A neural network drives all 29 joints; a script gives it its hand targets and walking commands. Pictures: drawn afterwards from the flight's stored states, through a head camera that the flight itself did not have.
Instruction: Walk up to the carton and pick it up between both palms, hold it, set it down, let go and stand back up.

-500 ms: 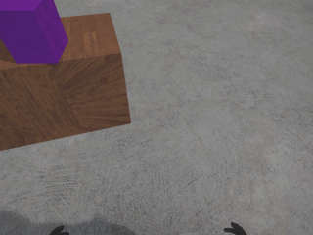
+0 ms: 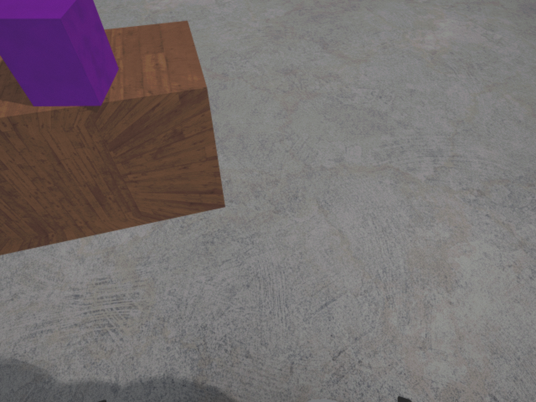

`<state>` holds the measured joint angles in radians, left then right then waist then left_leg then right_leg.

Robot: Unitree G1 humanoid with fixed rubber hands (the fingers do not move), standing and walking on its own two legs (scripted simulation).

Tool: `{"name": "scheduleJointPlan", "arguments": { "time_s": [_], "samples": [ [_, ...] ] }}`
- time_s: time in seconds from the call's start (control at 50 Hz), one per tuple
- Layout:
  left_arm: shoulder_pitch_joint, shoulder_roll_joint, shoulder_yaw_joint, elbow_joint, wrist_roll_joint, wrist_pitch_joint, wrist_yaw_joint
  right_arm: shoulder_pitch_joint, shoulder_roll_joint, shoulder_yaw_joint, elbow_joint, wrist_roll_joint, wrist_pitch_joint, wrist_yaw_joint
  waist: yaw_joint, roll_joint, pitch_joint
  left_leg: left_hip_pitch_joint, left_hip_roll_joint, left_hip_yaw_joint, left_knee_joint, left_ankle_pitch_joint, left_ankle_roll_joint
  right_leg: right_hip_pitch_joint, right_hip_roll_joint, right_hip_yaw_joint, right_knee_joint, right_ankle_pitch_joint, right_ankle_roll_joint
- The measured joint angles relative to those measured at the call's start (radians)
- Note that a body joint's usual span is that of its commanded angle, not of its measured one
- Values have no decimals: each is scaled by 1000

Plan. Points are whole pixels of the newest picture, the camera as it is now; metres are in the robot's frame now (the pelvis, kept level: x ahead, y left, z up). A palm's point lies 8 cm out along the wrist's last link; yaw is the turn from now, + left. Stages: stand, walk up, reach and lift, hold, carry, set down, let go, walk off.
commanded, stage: stand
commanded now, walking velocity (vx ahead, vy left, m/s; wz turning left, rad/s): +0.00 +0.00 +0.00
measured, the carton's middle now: (60, 48) +1.02 +0.59 +0.00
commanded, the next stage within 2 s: none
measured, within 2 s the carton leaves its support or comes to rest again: neither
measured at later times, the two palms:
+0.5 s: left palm out of the picture +0.06 +0.28 -0.12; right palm out of the picture +0.05 -0.24 -0.13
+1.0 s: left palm out of the picture +0.06 +0.28 -0.12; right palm out of the picture +0.05 -0.24 -0.13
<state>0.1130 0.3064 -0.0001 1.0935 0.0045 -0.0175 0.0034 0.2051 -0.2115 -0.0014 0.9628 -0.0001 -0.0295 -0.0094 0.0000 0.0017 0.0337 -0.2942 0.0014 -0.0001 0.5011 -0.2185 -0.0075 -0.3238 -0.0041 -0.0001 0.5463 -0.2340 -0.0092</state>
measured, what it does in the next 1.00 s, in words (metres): stands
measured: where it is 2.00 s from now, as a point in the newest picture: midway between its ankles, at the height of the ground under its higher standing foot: outside the picture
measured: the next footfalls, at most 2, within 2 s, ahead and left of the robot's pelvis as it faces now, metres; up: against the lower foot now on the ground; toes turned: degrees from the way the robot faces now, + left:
none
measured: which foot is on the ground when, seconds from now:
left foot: down 0.00-1.00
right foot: down 0.00-1.00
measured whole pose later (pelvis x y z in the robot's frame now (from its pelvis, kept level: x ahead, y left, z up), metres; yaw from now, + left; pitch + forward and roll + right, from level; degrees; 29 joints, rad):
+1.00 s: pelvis -0.01 +0.00 +0.00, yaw +0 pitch +1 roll +1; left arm 0.11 0.31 0.00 1.12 0.00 -0.02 0.00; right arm 0.20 -0.21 0.00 0.99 0.00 -0.03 -0.01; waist 0.00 0.00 0.03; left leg -0.28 0.00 0.00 0.43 -0.17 -0.01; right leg -0.31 0.00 0.00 0.48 -0.19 -0.01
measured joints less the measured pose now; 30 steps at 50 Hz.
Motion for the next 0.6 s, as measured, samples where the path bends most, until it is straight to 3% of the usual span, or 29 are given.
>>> {"name": "scheduleJointPlan", "arguments": {
  "time_s": [0.6],
  "samples": [
    [0,0,0,15,0,-4,-7,0,0,0,21,0,-2,0,0,0,0,4,0,0,-53,42,0,7,0,0,-60,46,-1]
  ]
}}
